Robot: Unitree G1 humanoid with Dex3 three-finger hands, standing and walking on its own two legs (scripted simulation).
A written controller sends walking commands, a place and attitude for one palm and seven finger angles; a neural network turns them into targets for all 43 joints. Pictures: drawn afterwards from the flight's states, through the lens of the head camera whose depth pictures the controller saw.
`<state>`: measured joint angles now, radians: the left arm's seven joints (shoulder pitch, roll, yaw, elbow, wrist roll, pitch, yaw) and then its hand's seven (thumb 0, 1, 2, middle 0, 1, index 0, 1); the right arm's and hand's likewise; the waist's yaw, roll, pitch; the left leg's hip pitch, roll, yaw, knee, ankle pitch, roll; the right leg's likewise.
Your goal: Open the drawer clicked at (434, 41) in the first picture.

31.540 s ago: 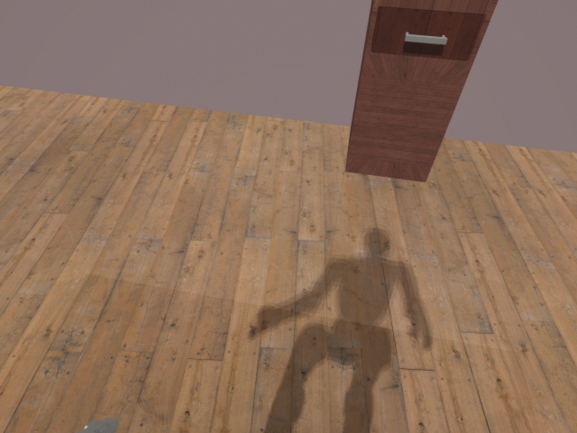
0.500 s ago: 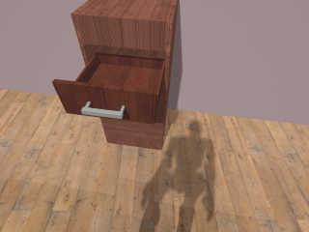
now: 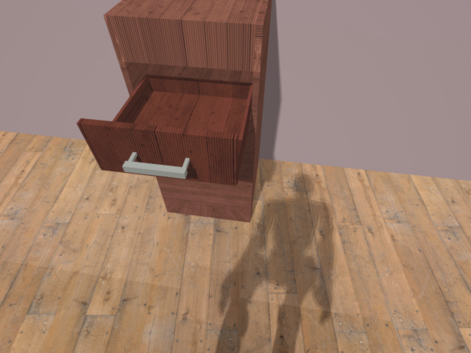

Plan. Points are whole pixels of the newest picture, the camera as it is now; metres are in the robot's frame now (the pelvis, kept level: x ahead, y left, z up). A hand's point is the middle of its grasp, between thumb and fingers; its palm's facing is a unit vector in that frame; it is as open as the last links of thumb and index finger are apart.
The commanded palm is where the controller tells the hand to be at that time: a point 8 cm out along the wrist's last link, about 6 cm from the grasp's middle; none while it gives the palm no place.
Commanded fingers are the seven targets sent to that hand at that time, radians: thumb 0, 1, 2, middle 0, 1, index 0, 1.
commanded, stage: look to check the result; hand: left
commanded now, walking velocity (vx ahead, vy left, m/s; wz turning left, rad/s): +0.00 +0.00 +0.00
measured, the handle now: (157, 164) +0.54 +0.23 -0.04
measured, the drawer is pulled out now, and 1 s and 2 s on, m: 0.30 0.30 0.30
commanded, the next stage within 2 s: stand and wait in 0.08 s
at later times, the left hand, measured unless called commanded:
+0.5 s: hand out of the picture +0.02 +0.17 -0.17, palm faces +0.03 -0.97 -0.22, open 7.3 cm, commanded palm none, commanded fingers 0.00 0.90 0.90 -0.20 -0.30 -0.20 -0.30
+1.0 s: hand out of the picture +0.05 +0.17 -0.17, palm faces +0.03 -0.97 -0.24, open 7.3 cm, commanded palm none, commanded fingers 0.00 0.90 0.90 -0.20 -0.30 -0.20 -0.30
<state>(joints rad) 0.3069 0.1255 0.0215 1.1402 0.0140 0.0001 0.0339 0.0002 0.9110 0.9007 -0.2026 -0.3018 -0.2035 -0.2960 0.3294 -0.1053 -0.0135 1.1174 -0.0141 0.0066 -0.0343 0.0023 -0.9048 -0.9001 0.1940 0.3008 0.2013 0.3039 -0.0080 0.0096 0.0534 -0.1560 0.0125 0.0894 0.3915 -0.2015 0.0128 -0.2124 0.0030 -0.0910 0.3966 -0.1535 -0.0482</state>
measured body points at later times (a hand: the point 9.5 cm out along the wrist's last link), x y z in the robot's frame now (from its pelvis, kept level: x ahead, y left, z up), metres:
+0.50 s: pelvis +0.02 -0.01 +0.00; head +0.04 -0.02 +0.45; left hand +0.02 +0.22 -0.15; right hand +0.00 -0.23 -0.16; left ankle +0.01 +0.11 -0.74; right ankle +0.04 -0.09 -0.74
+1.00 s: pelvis +0.03 -0.02 +0.00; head +0.05 -0.02 +0.45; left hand +0.05 +0.23 -0.15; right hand +0.03 -0.25 -0.16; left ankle +0.01 +0.11 -0.74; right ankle +0.04 -0.09 -0.74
